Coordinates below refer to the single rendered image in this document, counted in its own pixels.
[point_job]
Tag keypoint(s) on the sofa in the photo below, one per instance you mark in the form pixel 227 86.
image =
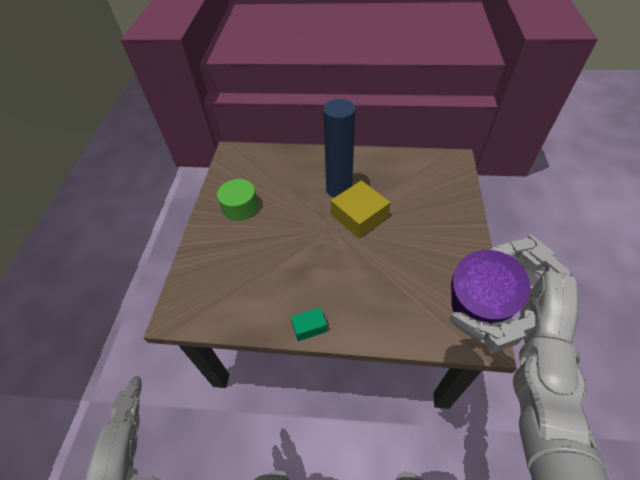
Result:
pixel 486 75

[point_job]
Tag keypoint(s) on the right robot arm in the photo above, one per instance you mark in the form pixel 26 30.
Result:
pixel 557 440

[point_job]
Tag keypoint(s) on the coffee table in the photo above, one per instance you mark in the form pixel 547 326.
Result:
pixel 386 296

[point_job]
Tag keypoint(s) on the left robot hand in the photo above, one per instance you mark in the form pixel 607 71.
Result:
pixel 116 444

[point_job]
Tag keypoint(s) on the right robot hand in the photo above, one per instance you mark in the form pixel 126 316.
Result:
pixel 551 309

